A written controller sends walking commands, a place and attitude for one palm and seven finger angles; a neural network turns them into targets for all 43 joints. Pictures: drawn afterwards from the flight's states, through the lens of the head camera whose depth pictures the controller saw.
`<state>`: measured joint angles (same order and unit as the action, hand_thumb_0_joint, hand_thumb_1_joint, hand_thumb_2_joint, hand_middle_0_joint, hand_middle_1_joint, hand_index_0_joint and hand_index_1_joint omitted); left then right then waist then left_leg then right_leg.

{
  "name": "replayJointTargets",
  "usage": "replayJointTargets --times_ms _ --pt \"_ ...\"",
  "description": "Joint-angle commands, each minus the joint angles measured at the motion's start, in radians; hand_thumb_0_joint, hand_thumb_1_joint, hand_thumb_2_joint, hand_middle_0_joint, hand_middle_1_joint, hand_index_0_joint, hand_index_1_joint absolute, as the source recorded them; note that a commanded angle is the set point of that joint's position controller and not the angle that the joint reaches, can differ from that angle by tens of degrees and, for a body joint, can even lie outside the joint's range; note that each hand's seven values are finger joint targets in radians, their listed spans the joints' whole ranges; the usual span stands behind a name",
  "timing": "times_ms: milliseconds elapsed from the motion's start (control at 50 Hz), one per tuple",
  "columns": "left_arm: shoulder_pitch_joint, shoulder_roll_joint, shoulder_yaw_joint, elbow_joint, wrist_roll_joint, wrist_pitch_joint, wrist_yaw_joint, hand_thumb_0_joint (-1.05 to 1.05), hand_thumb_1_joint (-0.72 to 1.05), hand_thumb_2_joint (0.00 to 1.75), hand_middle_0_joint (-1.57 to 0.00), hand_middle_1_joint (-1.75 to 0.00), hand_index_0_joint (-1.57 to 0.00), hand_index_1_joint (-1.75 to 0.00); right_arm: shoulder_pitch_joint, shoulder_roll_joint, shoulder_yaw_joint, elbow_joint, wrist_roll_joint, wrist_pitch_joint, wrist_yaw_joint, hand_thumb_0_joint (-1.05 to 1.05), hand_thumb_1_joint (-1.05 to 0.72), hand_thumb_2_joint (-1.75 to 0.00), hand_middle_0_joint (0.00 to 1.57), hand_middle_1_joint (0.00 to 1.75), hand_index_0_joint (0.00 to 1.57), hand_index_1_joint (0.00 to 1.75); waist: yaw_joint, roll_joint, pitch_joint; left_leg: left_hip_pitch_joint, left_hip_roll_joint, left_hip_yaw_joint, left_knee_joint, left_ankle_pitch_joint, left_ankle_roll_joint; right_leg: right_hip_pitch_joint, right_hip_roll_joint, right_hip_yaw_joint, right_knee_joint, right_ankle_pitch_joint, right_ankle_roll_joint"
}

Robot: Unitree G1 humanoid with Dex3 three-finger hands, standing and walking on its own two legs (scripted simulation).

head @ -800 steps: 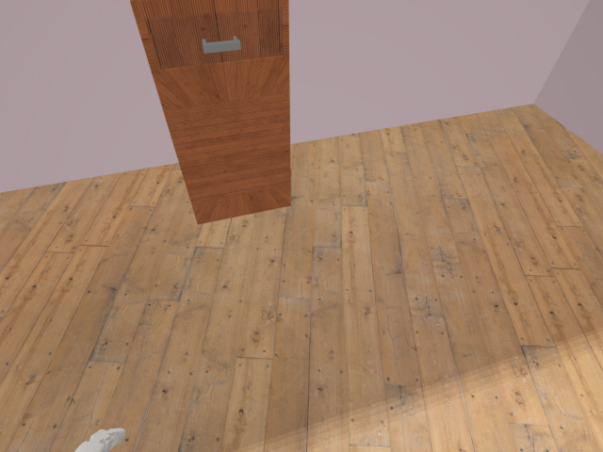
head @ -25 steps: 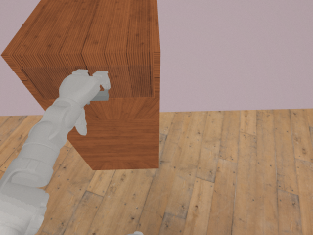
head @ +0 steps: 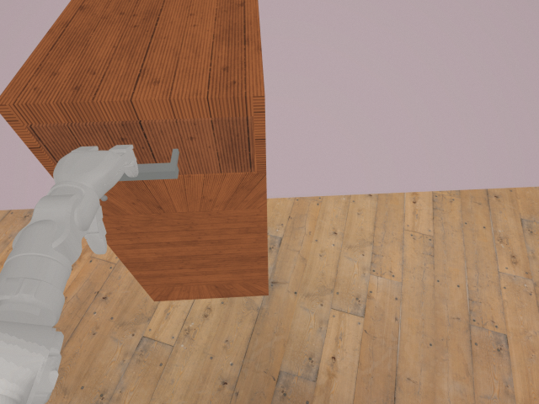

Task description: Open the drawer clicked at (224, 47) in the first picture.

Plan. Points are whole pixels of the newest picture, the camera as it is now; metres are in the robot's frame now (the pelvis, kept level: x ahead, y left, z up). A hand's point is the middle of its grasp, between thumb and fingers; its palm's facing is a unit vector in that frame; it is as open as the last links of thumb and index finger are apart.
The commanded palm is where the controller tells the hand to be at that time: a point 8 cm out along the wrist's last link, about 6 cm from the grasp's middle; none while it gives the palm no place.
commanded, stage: lower the fingers behind the handle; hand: left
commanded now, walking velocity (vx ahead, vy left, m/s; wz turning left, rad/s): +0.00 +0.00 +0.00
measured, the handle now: (148, 163) +0.51 +0.25 +0.03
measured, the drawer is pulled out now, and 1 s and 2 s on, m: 0.00 0.00 0.00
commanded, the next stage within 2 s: lift the fingers back up to retry in 1.46 s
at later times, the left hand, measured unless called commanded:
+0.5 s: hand (130, 181) +0.45 +0.26 +0.05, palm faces -0.10 -0.04 -0.99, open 13.7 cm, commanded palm +0.43 +0.26 +0.10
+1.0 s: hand (132, 183) +0.46 +0.26 +0.04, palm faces -0.03 +0.02 -1.00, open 13.9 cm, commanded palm +0.44 +0.25 +0.06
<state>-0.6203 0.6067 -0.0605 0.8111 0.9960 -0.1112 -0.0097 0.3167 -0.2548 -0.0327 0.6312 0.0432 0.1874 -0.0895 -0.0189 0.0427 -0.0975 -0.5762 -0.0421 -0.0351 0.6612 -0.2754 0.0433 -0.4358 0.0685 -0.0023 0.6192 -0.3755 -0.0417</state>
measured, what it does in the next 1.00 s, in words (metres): stands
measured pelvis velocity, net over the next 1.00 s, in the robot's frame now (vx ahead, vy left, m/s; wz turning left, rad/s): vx -0.01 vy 0.02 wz -0.03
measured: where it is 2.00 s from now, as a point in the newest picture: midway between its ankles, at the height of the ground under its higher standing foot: outside the picture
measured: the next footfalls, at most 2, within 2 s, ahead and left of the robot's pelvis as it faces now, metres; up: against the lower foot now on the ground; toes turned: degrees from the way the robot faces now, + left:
none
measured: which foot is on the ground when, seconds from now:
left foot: down 0.00-1.00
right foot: down 0.00-1.00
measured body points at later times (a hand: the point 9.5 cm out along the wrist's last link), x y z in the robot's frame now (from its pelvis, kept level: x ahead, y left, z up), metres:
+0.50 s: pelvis +0.00 +0.02 -0.01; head +0.05 +0.01 +0.44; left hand +0.45 +0.26 +0.10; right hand +0.03 -0.24 -0.14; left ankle +0.02 +0.09 -0.72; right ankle -0.05 -0.10 -0.72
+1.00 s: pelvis -0.01 +0.02 -0.02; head +0.05 +0.02 +0.42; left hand +0.45 +0.26 +0.09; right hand +0.03 -0.26 -0.14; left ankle +0.02 +0.09 -0.72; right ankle -0.05 -0.10 -0.72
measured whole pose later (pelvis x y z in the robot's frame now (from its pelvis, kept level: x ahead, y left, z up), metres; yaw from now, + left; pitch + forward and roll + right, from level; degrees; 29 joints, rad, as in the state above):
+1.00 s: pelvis -0.01 +0.02 -0.02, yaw -2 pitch +17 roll -3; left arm -0.81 0.50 -0.10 1.04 1.07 0.06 0.26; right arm 0.33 -0.25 -0.04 0.64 0.02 0.19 -0.03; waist -0.08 0.05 -0.17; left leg -0.80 -0.04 -0.01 0.83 -0.32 0.06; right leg -0.66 0.07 0.01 0.79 -0.42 -0.02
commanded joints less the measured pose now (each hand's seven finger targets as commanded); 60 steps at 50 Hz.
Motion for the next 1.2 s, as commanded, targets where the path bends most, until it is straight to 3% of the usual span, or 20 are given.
replayJointTargets --times_ms 0,80,160,220,260,300,360,420,460,520,560,640,680,760,800,840,900,960,1020,1180 --pt "-0.580 0.156 0.083 -0.395 -0.058 -0.160 0.127 0.00 -0.50 0.30 -0.30 -1.20 -0.30 -1.20 0.052 -0.142 -0.085 -0.055 -0.010 -0.054 -0.010 0.00 -0.90 -0.90 0.20 0.30 0.20 0.30 -0.089 0.105 -0.366 0.399 0.015 -0.011 0.044 0.280 0.024 -0.172 -0.002 0.019 -0.042 0.242 0.002" --pt "-0.594 0.164 0.122 -0.289 -0.042 -0.096 0.257 0.00 -0.50 0.30 -0.30 -1.20 -0.30 -1.20 0.065 -0.157 -0.087 -0.010 -0.019 -0.060 0.016 0.00 -0.90 -0.90 0.20 0.30 0.20 0.30 -0.080 0.067 -0.395 0.338 0.016 -0.032 0.072 0.298 0.005 -0.238 0.006 -0.014 0.021 0.225 -0.007" --pt "-0.557 0.194 0.147 -0.122 0.023 0.081 0.358 0.00 -0.50 0.30 -0.30 -1.20 -0.30 -1.20 0.052 -0.164 -0.073 -0.015 -0.029 -0.043 0.046 0.00 -0.90 -0.90 0.20 0.30 0.20 0.30 -0.038 0.103 -0.439 0.279 0.015 -0.019 0.069 0.315 -0.013 -0.225 0.014 -0.037 0.057 0.219 -0.015" --pt "-0.564 0.166 0.107 -0.027 0.051 0.203 0.350 0.00 -0.50 0.30 -0.30 -1.20 -0.30 -1.20 0.057 -0.170 -0.068 -0.023 -0.028 -0.026 0.059 0.00 -0.90 -0.90 0.20 0.30 0.20 0.30 -0.038 0.083 -0.473 0.275 0.024 -0.001 0.064 0.336 -0.012 -0.178 0.021 -0.037 0.049 0.251 -0.010" --pt "-0.531 0.176 0.106 -0.019 0.055 0.239 0.312 0.00 -0.50 0.30 -0.30 -1.20 -0.30 -1.20 0.062 -0.173 -0.067 -0.043 -0.026 -0.017 0.058 0.00 -0.90 -0.90 0.20 0.30 0.20 0.30 -0.030 0.051 -0.527 0.290 0.028 0.009 0.065 0.386 -0.006 -0.107 0.020 -0.027 0.045 0.319 -0.005" --pt "-0.490 0.171 0.105 -0.047 0.040 0.236 0.264 0.00 -0.50 0.30 -0.30 -1.20 -0.30 -1.20 0.068 -0.172 -0.070 -0.057 -0.023 -0.008 0.051 0.00 -0.90 -0.90 0.20 0.30 0.20 0.30 -0.036 -0.005 -0.550 0.305 0.032 0.014 0.067 0.433 0.006 -0.052 0.019 -0.017 0.031 0.380 0.002" --pt "-0.417 0.142 0.072 0.060 0.030 0.232 0.201 0.00 -0.50 0.30 -0.30 -1.20 -0.30 -1.20 0.054 -0.169 -0.053 -0.064 -0.012 0.005 0.036 0.00 -0.90 -0.90 0.20 0.30 0.20 0.30 -0.054 -0.123 -0.329 0.161 0.024 0.027 0.026 0.280 0.021 -0.048 0.008 -0.012 -0.015 0.324 0.014" --pt "-0.437 0.175 0.091 0.016 0.026 0.147 0.166 0.00 -0.50 0.30 -0.30 -1.20 -0.30 -1.20 0.057 -0.166 -0.050 -0.075 -0.012 -0.003 0.019 0.00 -0.90 -0.90 0.20 0.30 0.20 0.30 -0.055 -0.085 -0.272 0.162 0.025 0.023 0.011 0.226 0.027 -0.082 0.004 0.001 -0.029 0.262 0.008" --pt "-0.452 0.195 0.112 -0.052 0.039 0.071 0.171 0.00 -0.50 0.30 -0.30 -1.20 -0.30 -1.20 0.069 -0.157 -0.056 -0.078 -0.018 -0.011 0.011 0.00 -0.90 -0.90 0.20 0.30 0.20 0.30 -0.047 -0.025 -0.311 0.197 0.027 0.016 0.021 0.242 0.026 -0.105 0.007 0.006 -0.015 0.243 0.000" --pt "-0.375 0.104 0.067 -0.028 0.041 0.025 0.190 0.00 -0.50 0.30 -0.30 -1.20 -0.30 -1.20 0.085 -0.147 -0.064 -0.072 -0.020 -0.017 0.024 0.00 -0.90 -0.90 0.20 0.30 0.20 0.30 -0.049 0.025 -0.280 0.231 0.038 -0.001 0.033 0.248 0.014 -0.201 0.015 -0.013 -0.001 0.182 -0.008" --pt "-0.382 0.080 0.065 -0.067 0.036 0.004 0.218 0.00 -0.50 0.30 -0.30 -1.20 -0.30 -1.20 0.091 -0.145 -0.073 -0.069 -0.025 -0.022 0.035 0.00 -0.90 -0.90 0.20 0.30 0.20 0.30 -0.045 0.045 -0.310 0.258 0.044 -0.010 0.042 0.255 0.007 -0.238 0.019 -0.019 0.014 0.163 -0.012" --pt "-0.417 0.082 0.072 -0.034 0.033 0.029 0.275 0.00 -0.50 0.30 -0.30 -1.20 -0.30 -1.20 0.107 -0.156 -0.080 -0.051 -0.026 -0.025 0.047 0.00 -0.90 -0.90 0.20 0.30 0.20 0.30 -0.064 -0.004 -0.325 0.229 0.043 -0.022 0.059 0.219 0.006 -0.269 0.021 -0.024 0.032 0.145 -0.008" --pt "-0.474 0.077 0.059 -0.014 0.040 0.057 0.296 0.00 -0.50 0.30 -0.30 -1.20 -0.30 -1.20 0.115 -0.162 -0.081 -0.038 -0.028 -0.026 0.049 0.00 -0.90 -0.90 0.20 0.30 0.20 0.30 -0.083 -0.007 -0.328 0.215 0.041 -0.023 0.065 0.201 0.006 -0.281 0.019 -0.023 0.033 0.137 -0.007" --pt "-0.505 0.065 0.033 0.062 0.061 0.126 0.317 0.00 -0.50 0.30 -0.30 -1.20 -0.30 -1.20 0.124 -0.165 -0.080 -0.028 -0.026 -0.023 0.054 0.00 -0.90 -0.90 0.20 0.30 0.20 0.30 -0.087 0.018 -0.328 0.202 0.037 -0.024 0.074 0.188 0.001 -0.309 0.020 -0.029 0.047 0.124 -0.009" --pt "-0.509 0.075 0.037 0.086 0.060 0.154 0.310 0.00 -0.50 0.30 -0.30 -1.20 -0.30 -1.20 0.130 -0.166 -0.077 -0.031 -0.024 -0.020 0.054 0.00 -0.90 -0.90 0.20 0.30 0.20 0.30 -0.085 0.016 -0.354 0.206 0.035 -0.017 0.081 0.193 0.003 -0.297 0.021 -0.026 0.049 0.130 -0.006" --pt "-0.500 0.035 0.004 0.123 0.053 0.175 0.293 0.00 -0.50 0.30 -0.30 -1.20 -0.30 -1.20 0.127 -0.163 -0.073 -0.036 -0.025 -0.018 0.054 0.00 -0.90 -0.90 0.20 0.30 0.20 0.30 -0.092 -0.012 -0.340 0.186 0.033 -0.012 0.082 0.185 0.008 -0.285 0.021 -0.025 0.042 0.135 -0.003" --pt "-0.467 0.059 0.011 0.176 0.053 0.187 0.260 0.00 -0.50 0.30 -0.30 -1.20 -0.30 -1.20 0.123 -0.166 -0.063 -0.047 -0.023 -0.014 0.047 0.00 -0.90 -0.90 0.20 0.30 0.20 0.30 -0.091 -0.025 -0.301 0.139 0.028 0.000 0.084 0.155 0.014 -0.271 0.019 -0.018 0.040 0.130 -0.002" --pt "-0.452 0.055 -0.007 0.203 0.048 0.175 0.224 0.00 -0.50 0.30 -0.30 -1.20 -0.30 -1.20 0.123 -0.167 -0.053 -0.058 -0.020 -0.017 0.041 0.00 -0.90 -0.90 0.20 0.30 0.20 0.30 -0.102 -0.069 -0.248 0.071 0.024 0.007 0.089 0.102 0.021 -0.267 0.014 -0.012 0.034 0.113 0.004" --pt "-0.399 0.069 0.011 0.190 0.044 0.140 0.200 0.00 -0.50 0.30 -0.30 -1.20 -0.30 -1.20 0.126 -0.164 -0.051 -0.073 -0.023 -0.018 0.035 0.00 -0.90 -0.90 0.20 0.30 0.20 0.30 -0.085 -0.064 -0.268 0.063 0.023 0.011 0.107 0.118 0.023 -0.267 0.014 -0.010 0.053 0.127 0.002" --pt "-0.426 0.048 -0.006 0.130 0.029 0.087 0.193 0.00 -0.50 0.30 -0.30 -1.20 -0.30 -1.20 0.146 -0.158 -0.055 -0.074 -0.020 -0.025 0.037 0.00 -0.90 -0.90 0.20 0.30 0.20 0.30 -0.098 -0.059 -0.272 0.039 0.026 0.008 0.128 0.088 0.026 -0.304 0.014 -0.002 0.062 0.100 0.005"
